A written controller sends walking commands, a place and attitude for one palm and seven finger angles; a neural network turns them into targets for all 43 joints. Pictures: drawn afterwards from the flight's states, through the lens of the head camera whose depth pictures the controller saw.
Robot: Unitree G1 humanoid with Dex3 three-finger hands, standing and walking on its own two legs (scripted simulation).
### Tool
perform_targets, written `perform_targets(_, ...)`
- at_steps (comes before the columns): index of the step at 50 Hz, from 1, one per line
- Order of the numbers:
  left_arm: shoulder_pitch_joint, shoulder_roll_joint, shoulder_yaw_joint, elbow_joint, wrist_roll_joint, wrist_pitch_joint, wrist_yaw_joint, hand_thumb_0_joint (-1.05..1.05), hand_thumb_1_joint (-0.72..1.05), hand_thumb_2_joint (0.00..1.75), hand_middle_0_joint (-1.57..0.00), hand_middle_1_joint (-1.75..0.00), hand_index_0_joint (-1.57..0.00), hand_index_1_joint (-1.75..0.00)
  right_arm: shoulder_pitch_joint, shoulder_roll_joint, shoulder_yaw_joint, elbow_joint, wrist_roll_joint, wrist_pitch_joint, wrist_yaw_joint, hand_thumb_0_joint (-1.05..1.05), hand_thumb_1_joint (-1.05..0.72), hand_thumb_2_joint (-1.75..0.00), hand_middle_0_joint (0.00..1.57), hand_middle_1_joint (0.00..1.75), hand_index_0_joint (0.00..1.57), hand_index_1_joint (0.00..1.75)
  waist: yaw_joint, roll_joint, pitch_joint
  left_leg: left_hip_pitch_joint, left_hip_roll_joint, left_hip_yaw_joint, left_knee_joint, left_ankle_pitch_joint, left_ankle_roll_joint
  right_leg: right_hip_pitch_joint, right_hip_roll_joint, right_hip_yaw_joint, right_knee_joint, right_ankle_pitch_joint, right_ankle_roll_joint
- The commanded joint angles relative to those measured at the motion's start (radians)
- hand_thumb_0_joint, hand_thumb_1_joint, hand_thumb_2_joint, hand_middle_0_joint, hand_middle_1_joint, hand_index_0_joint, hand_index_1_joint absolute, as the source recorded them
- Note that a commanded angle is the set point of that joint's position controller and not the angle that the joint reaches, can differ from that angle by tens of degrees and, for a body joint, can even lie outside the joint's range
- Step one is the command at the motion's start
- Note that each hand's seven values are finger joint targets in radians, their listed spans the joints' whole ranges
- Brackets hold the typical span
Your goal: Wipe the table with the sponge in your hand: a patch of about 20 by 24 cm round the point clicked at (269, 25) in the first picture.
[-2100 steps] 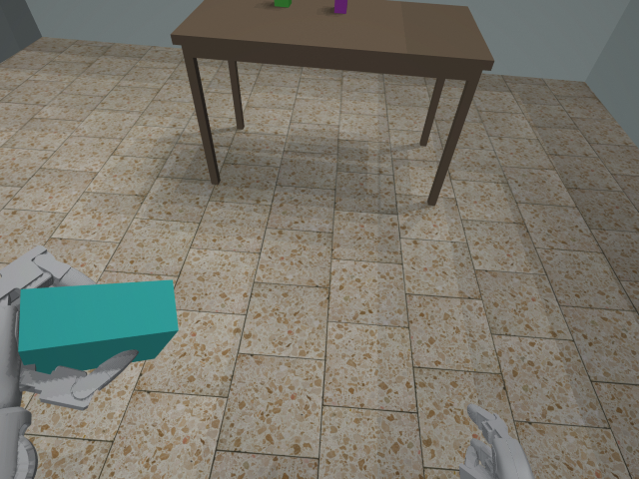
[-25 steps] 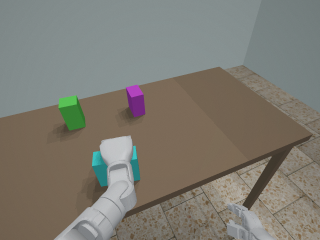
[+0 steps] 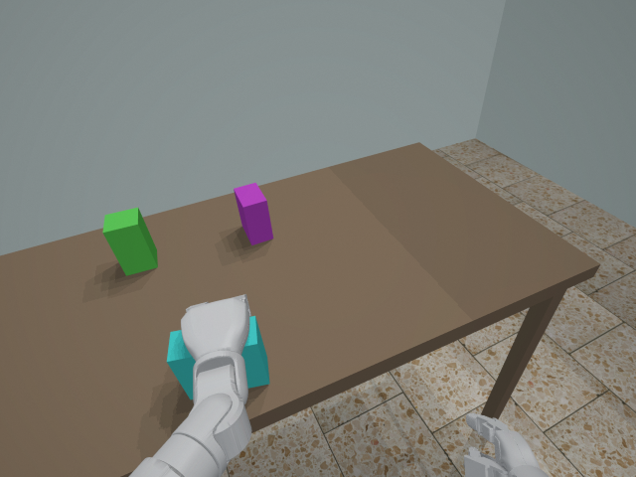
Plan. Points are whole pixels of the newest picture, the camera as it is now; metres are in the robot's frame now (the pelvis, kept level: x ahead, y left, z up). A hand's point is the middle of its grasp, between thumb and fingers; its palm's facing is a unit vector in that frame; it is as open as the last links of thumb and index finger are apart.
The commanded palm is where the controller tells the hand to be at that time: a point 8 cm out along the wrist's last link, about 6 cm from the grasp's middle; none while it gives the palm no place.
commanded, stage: wipe back along the third lane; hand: left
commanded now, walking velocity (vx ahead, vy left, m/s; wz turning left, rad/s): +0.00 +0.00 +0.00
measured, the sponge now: (225, 365) +0.29 +0.18 -0.02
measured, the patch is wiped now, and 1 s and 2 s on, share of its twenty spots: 1.00 1.00 1.00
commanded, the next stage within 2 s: slide back across to the middle lane in 0.34 s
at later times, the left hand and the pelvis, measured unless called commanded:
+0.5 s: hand (226, 350) +0.29 +0.17 +0.01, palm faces -0.01 -0.07 -1.00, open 9.2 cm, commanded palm +0.24 +0.16 +0.05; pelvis +0.00 +0.01 +0.00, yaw +0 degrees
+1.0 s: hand (196, 362) +0.26 +0.20 +0.02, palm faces +0.01 -0.13 -0.99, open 9.2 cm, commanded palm +0.22 +0.21 +0.07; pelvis -0.01 +0.01 +0.00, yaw -1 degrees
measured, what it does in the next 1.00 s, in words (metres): stands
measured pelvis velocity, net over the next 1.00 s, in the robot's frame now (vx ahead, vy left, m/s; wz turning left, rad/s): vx -0.01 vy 0.01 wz -0.02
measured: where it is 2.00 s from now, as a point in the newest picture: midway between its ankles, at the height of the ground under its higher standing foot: outside the picture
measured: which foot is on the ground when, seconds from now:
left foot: down 0.00-1.00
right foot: down 0.00-1.00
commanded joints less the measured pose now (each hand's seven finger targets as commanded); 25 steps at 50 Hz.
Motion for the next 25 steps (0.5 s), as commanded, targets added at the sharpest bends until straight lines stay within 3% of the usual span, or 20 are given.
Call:
perform_targets(1,-0.072,-0.049,-0.005,-0.060,-0.058,-0.001,-0.059,0.00,0.10,1.30,-1.20,-1.60,-1.20,-1.60,-0.277,-0.082,-0.027,-0.188,0.010,-0.059,0.000,0.00,-0.90,-0.90,0.20,0.30,0.20,0.30,-0.007,-0.203,-0.011,0.015,-0.041,0.065,-0.031,0.142,0.053,0.031,-0.058,0.074,-0.130,0.304,0.028)
perform_targets(3,-0.056,-0.056,-0.003,-0.063,-0.060,-0.001,-0.057,0.00,0.10,1.30,-1.20,-1.60,-1.20,-1.60,-0.276,-0.080,-0.028,-0.188,0.008,-0.065,0.000,0.00,-0.90,-0.90,0.20,0.30,0.20,0.30,-0.001,-0.221,-0.028,0.017,-0.044,0.067,-0.025,0.155,0.053,0.042,-0.057,0.071,-0.123,0.338,0.030)
perform_targets(5,-0.044,-0.021,0.034,-0.069,-0.049,0.000,-0.057,0.00,0.10,1.30,-1.20,-1.60,-1.20,-1.60,-0.278,-0.084,-0.031,-0.181,0.004,-0.064,0.000,0.00,-0.90,-0.90,0.20,0.30,0.20,0.30,0.012,-0.202,-0.051,0.019,-0.045,0.066,-0.024,0.169,0.050,0.054,-0.055,0.082,-0.117,0.370,0.025)
perform_targets(9,-0.048,-0.056,-0.001,-0.083,-0.037,0.003,-0.056,0.00,0.10,1.30,-1.20,-1.60,-1.20,-1.60,-0.279,-0.079,-0.031,-0.189,0.005,-0.062,0.001,0.00,-0.90,-0.90,0.20,0.30,0.20,0.30,0.000,-0.201,-0.069,0.024,-0.046,0.071,-0.010,0.200,0.049,0.063,-0.059,0.073,-0.093,0.433,0.027)
perform_targets(10,-0.023,-0.021,0.034,-0.090,-0.034,0.005,-0.057,0.00,0.10,1.30,-1.20,-1.60,-1.20,-1.60,-0.281,-0.083,-0.033,-0.189,0.003,-0.061,0.003,0.00,-0.90,-0.90,0.20,0.30,0.20,0.30,0.013,-0.198,-0.084,0.020,-0.046,0.065,-0.011,0.203,0.048,0.071,-0.055,0.081,-0.094,0.441,0.025)
perform_targets(11,-0.030,-0.041,0.011,-0.091,-0.029,0.006,-0.057,0.00,0.10,1.30,-1.20,-1.60,-1.20,-1.60,-0.281,-0.079,-0.030,-0.191,0.004,-0.058,0.002,0.00,-0.90,-0.90,0.20,0.30,0.20,0.30,0.004,-0.201,-0.080,0.021,-0.045,0.069,-0.010,0.206,0.048,0.071,-0.059,0.071,-0.084,0.444,0.027)
perform_targets(13,-0.063,-0.059,-0.008,-0.097,-0.027,0.011,-0.058,0.00,0.10,1.30,-1.20,-1.60,-1.20,-1.60,-0.287,-0.078,-0.030,-0.193,0.006,-0.058,0.002,0.00,-0.90,-0.90,0.20,0.30,0.20,0.30,-0.006,-0.192,-0.066,0.022,-0.045,0.068,-0.008,0.195,0.047,0.047,-0.056,0.068,-0.089,0.412,0.027)
perform_targets(15,-0.086,-0.034,0.012,-0.094,-0.021,0.016,-0.059,0.00,0.10,1.30,-1.20,-1.60,-1.20,-1.60,-0.289,-0.083,-0.030,-0.190,0.005,-0.059,0.001,0.00,-0.90,-0.90,0.20,0.30,0.20,0.30,0.000,-0.177,-0.064,0.021,-0.044,0.061,-0.012,0.182,0.047,0.028,-0.048,0.074,-0.094,0.368,0.021)
perform_targets(18,-0.074,-0.068,-0.014,-0.080,-0.023,0.020,-0.057,0.00,0.10,1.30,-1.20,-1.60,-1.20,-1.60,-0.281,-0.077,-0.030,-0.194,0.006,-0.062,0.003,0.00,-0.90,-0.90,0.20,0.30,0.20,0.30,-0.001,-0.194,-0.074,0.020,-0.043,0.065,-0.005,0.185,0.047,0.031,-0.051,0.051,-0.081,0.364,0.024)
perform_targets(20,-0.077,-0.019,0.035,-0.069,-0.020,0.020,-0.055,0.00,0.10,1.30,-1.20,-1.60,-1.20,-1.60,-0.286,-0.084,-0.031,-0.187,0.002,-0.060,-0.002,0.00,-0.90,-0.90,0.20,0.30,0.20,0.30,0.010,-0.198,-0.079,0.008,-0.043,0.060,-0.008,0.172,0.046,0.028,-0.047,0.062,-0.086,0.345,0.021)
perform_targets(21,-0.096,-0.047,0.006,-0.070,-0.024,0.022,-0.055,0.00,0.10,1.30,-1.20,-1.60,-1.20,-1.60,-0.282,-0.079,-0.027,-0.192,0.005,-0.061,-0.004,0.00,-0.90,-0.90,0.20,0.30,0.20,0.30,-0.001,-0.191,-0.075,0.010,-0.044,0.065,-0.006,0.170,0.048,0.028,-0.052,0.054,-0.079,0.341,0.024)
perform_targets(23,-0.118,-0.036,0.016,-0.066,-0.020,0.023,-0.053,0.00,0.10,1.30,-1.20,-1.60,-1.20,-1.60,-0.283,-0.080,-0.028,-0.190,0.006,-0.062,-0.008,0.00,-0.90,-0.90,0.20,0.30,0.20,0.30,-0.001,-0.195,-0.066,0.006,-0.042,0.063,-0.008,0.152,0.046,0.012,-0.051,0.050,-0.085,0.299,0.025)
perform_targets(25,-0.100,0.018,0.073,-0.084,-0.018,0.024,-0.052,0.00,0.10,1.30,-1.20,-1.60,-1.20,-1.60,-0.288,-0.084,-0.029,-0.193,0.002,-0.063,-0.011,0.00,-0.90,-0.90,0.20,0.30,0.20,0.30,0.022,-0.186,-0.081,0.007,-0.042,0.056,-0.018,0.150,0.047,0.022,-0.044,0.056,-0.088,0.281,0.018)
